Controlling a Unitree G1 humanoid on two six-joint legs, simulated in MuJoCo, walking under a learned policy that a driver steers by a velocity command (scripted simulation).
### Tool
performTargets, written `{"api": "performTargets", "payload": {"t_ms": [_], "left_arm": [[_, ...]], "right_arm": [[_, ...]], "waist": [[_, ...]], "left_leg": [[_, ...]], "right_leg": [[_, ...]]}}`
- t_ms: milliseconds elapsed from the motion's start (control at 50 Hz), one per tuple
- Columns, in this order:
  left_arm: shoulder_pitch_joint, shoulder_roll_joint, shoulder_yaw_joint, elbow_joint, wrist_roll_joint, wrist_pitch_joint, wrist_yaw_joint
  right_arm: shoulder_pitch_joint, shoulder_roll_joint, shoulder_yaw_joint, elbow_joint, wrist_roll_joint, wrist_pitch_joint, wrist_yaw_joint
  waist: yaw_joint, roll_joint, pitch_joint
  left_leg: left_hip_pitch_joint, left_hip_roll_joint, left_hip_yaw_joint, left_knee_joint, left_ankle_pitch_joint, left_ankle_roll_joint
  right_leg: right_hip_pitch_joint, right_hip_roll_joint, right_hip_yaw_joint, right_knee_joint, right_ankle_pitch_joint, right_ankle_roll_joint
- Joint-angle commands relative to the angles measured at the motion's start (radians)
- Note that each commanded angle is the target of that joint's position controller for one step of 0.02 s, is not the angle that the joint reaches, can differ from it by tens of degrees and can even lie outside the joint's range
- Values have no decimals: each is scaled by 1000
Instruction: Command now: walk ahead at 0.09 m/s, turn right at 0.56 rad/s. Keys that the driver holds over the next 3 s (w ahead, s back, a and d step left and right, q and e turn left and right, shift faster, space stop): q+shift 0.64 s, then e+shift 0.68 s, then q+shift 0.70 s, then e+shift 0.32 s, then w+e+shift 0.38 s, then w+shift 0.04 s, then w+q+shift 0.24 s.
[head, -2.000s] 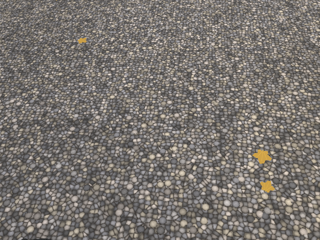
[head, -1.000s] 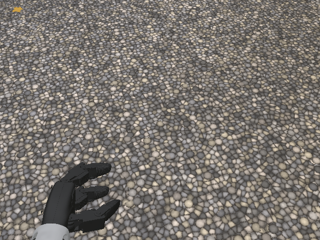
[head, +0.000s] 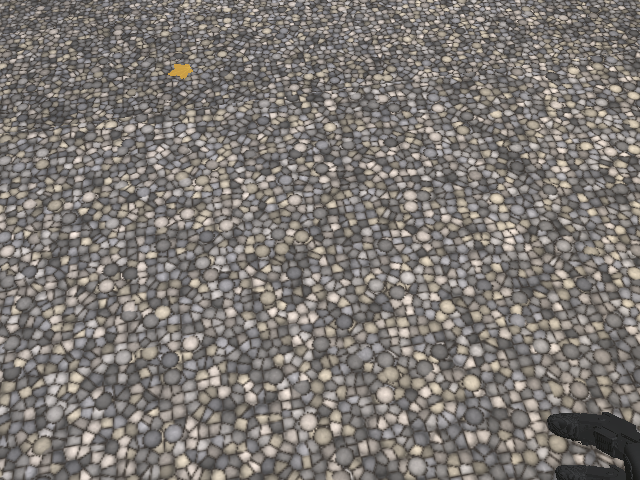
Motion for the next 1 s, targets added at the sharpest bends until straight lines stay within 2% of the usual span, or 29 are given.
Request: {"api": "performTargets", "payload": {"t_ms": [20, 60, 100, 120, 140, 160, 200, 240, 280, 320, 380, 420, 440, 460, 480, 500, 520, 540, 560, 600, 640, 700, 780, 800, 820, 860, 880, 940, 1000], "left_arm": [[-40, 137, 36, -103, 5, 4, 31], [-21, 114, 23, -91, 12, 18, 46], [-46, 60, -5, -86, 24, 30, 52], [-65, 24, -22, -81, 34, 33, 51], [-75, 7, -31, -72, 44, 34, 47], [-77, 24, -27, -66, 51, 34, 43], [-79, 90, -8, -60, 56, 39, 40], [-81, 108, -1, -55, 51, 47, 44], [-95, 103, 1, -51, 40, 54, 49], [-123, 98, 4, -53, 31, 60, 53], [-159, 100, 14, -57, 16, 69, 55], [-179, 99, 19, -55, -8, 66, 59], [-153, 84, 22, -53, -7, 55, 57], [-183, 48, 14, -101, 49, 43, 52], [-284, 73, 18, -124, 54, 23, 51], [-270, 75, 22, -110, 32, 16, 47], [-253, 68, 22, -88, 20, 18, 49], [-247, 62, 22, -74, 17, 21, 52], [-255, 66, 24, -75, 15, 23, 52], [-264, 51, 21, -75, 8, 20, 44], [-273, 52, 21, -69, 5, 14, 42], [-232, 79, 22, -26, -1, 20, 40], [-220, 43, 2, -3, 2, 21, 23], [-220, 44, 0, 0, -1, 19, 18], [-223, 61, 2, -1, -6, 19, 15], [-234, 112, 14, -18, -18, 19, 13], [-234, 122, 16, -24, -24, 19, 11], [-213, 111, 14, -33, -26, 20, 2], [-179, 97, 11, -37, -30, 23, -10]], "right_arm": [[135, -96, -38, 2, -1, 2, -14], [148, -95, -36, 16, 7, 11, -25], [144, -88, -32, 20, 15, 23, -32], [144, -77, -27, 23, 17, 27, -32], [140, -68, -23, 25, 18, 28, -30], [123, -76, -24, 19, 23, 26, -28], [87, -132, -39, -3, 39, 18, -24], [94, -158, -47, -11, 51, 10, -16], [125, -151, -47, -8, 52, 5, -4], [167, -137, -45, 1, 51, 4, 7], [235, -126, -47, 17, 56, 6, 24], [293, -128, -55, 32, 48, 3, 30], [295, -196, -75, 17, 32, 2, 24], [292, -335, -110, -10, 28, 1, 13], [356, -296, -104, -18, -4, -4, 16], [342, -274, -102, -12, -9, -9, 15], [288, -256, -105, -21, 15, -7, 8], [257, -237, -100, -33, 39, 3, 0], [235, -224, -94, -44, 53, 15, -10], [239, -218, -93, -53, 49, 34, -21], [252, -226, -97, -59, 46, 41, -28], [242, -192, -76, -62, 29, 47, -38], [222, -107, -28, -34, -3, 41, -31], [217, -112, -27, -26, -9, 38, -26], [213, -136, -32, -21, -14, 36, -22], [209, -195, -52, -15, -13, 41, -20], [209, -203, -57, -12, -10, 46, -21], [186, -193, -64, -8, 4, 54, -25], [150, -183, -73, -13, 14, 57, -26]], "waist": [[-69, -5, -234], [-50, -29, -295], [-44, -62, -304], [-46, -76, -292], [-40, -92, -268], [-24, -111, -230], [7, -136, -165], [16, -123, -154], [7, -104, -168], [-12, -91, -188], [-45, -98, -218], [-90, -86, -214], [-83, 29, -192], [-40, 328, -167], [-136, 274, -225], [-114, 171, -235], [-89, 110, -226], [-83, 89, -227], [-74, 94, -226], [-72, 116, -228], [-79, 126, -226], [-89, 143, -246], [-92, 149, -216], [-98, 155, -198], [-105, 161, -175], [-118, 164, -129], [-122, 150, -114], [-115, 118, -108], [-100, 113, -133]], "left_leg": [[-5, 26, 39, -123, 48, -44], [10, 61, 57, -120, 107, -72], [40, 96, 68, -135, 150, -83], [75, 114, 71, -174, 166, -82], [112, 123, 78, -224, 177, -78], [129, 124, 87, -264, 177, -69], [78, 118, 99, -298, 114, -53], [27, 120, 93, -310, 47, -45], [9, 122, 102, -314, -2, -41], [40, 118, 128, -346, -27, -37], [128, 91, 174, -496, 28, -20], [244, 62, 187, -740, 244, 25], [342, 142, 5, -832, 459, 85], [494, 394, -346, -799, 956, 238], [571, 437, -427, -808, 1051, 373], [597, 388, -358, -791, 998, 348], [615, 324, -291, -764, 951, 291], [617, 296, -260, -756, 934, 256], [597, 270, -244, -761, 916, 240], [585, 232, -247, -770, 895, 232], [599, 215, -271, -773, 852, 225], [591, 236, -214, -757, 860, 216], [475, 214, -141, -768, 847, 198], [445, 215, -129, -780, 848, 199], [427, 223, -126, -789, 843, 205], [446, 255, -147, -790, 825, 235], [467, 276, -160, -786, 822, 253], [540, 325, -172, -769, 866, 282], [567, 328, -122, -743, 935, 274]], "right_leg": [[186, -267, 335, -126, 197, -108], [206, -284, 273, -83, 304, -98], [184, -276, 226, -88, 202, -76], [157, -266, 199, -99, 112, -64], [128, -260, 175, -117, 19, -58], [112, -268, 170, -135, -57, -64], [158, -319, 208, -143, -94, -99], [250, -376, 246, -122, -6, -129], [326, -416, 252, -89, 151, -142], [359, -428, 217, -59, 300, -141], [381, -421, 143, -4, 407, -113], [332, -376, 66, 78, 335, -45], [196, -292, -8, 226, 114, 41], [-128, -131, -122, 454, -436, 157], [-273, -64, -21, 640, -631, 175], [-304, -94, 23, 721, -586, 173], [-323, -112, 35, 742, -512, 179], [-332, -126, 40, 733, -464, 190], [-308, -132, 43, 719, -422, 199], [-285, -106, 29, 693, -361, 212], [-288, -92, 35, 615, -328, 217], [-237, -138, -4, 557, -281, 235], [-68, -210, -37, 414, -235, 228], [-24, -214, -49, 374, -230, 223], [-2, -210, -61, 357, -240, 217], [-46, -195, -75, 371, -318, 205], [-75, -193, -64, 376, -355, 200], [-128, -205, -57, 378, -409, 194], [-95, -207, -92, 325, -407, 187]]}}
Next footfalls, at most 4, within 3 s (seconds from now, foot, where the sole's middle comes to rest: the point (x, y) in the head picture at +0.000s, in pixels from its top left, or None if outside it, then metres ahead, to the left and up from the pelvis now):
0.44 left None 0.08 0.20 -0.76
1.10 right None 0.20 0.00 -0.76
1.72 left None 0.25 0.22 -0.76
2.20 right None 0.40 0.03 -0.76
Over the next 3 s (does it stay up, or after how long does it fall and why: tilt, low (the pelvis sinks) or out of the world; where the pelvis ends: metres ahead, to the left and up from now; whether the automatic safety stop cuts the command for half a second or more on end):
stays up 0.56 0.07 -0.03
